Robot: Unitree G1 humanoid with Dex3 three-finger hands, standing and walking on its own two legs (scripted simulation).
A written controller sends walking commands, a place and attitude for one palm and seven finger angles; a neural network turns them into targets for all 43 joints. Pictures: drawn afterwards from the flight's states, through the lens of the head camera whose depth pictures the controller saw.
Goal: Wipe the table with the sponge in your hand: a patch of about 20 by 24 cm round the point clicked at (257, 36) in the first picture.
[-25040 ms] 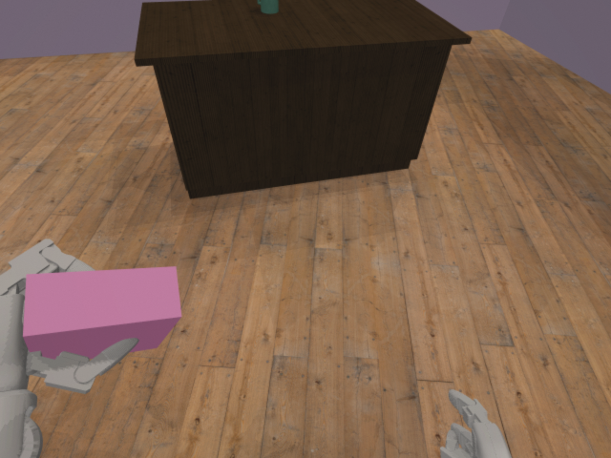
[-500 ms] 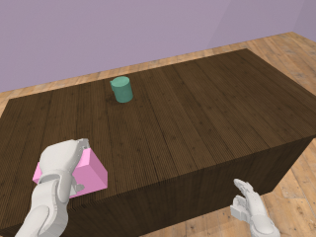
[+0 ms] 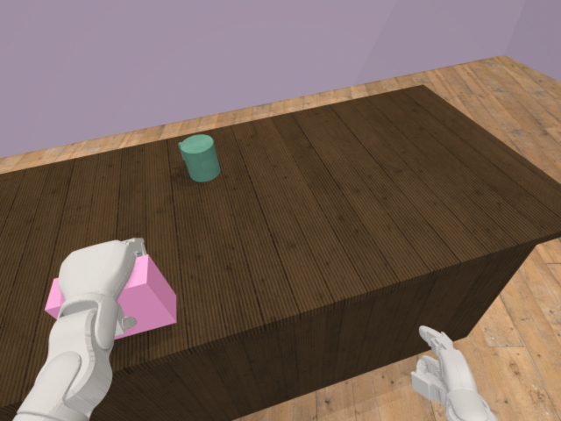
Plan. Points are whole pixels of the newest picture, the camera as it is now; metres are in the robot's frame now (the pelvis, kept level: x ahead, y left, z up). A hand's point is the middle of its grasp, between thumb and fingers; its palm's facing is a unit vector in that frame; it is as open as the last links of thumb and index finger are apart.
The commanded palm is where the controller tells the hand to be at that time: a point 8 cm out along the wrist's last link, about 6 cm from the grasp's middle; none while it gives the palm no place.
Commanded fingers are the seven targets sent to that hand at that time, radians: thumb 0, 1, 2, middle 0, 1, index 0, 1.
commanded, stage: move the sponge above the wiping area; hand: left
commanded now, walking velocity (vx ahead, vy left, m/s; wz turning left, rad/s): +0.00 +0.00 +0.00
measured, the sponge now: (124, 308) +0.24 +0.29 +0.02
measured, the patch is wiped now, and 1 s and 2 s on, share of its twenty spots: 0.00 0.00 0.00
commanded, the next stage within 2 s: none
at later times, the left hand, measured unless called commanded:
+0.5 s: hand (90, 295) +0.22 +0.31 +0.08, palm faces +0.04 -0.08 -1.00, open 9.1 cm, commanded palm +0.20 +0.30 +0.14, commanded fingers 0.00 0.10 1.30 -1.20 -1.60 -1.20 -1.60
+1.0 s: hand (91, 292) +0.23 +0.31 +0.08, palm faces +0.04 -0.11 -0.99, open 9.1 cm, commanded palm +0.20 +0.29 +0.14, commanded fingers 0.00 0.10 1.30 -1.20 -1.60 -1.20 -1.60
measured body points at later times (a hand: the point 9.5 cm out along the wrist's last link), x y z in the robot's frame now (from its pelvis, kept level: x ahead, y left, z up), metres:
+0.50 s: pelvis +0.00 +0.00 +0.00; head -0.01 -0.03 +0.45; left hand +0.22 +0.31 +0.13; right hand +0.24 -0.21 -0.08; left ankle -0.01 +0.12 -0.74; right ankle +0.02 -0.08 -0.74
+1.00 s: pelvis -0.01 +0.02 +0.00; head -0.03 -0.02 +0.45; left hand +0.22 +0.31 +0.14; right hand +0.24 -0.18 -0.08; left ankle -0.01 +0.12 -0.74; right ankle +0.02 -0.08 -0.74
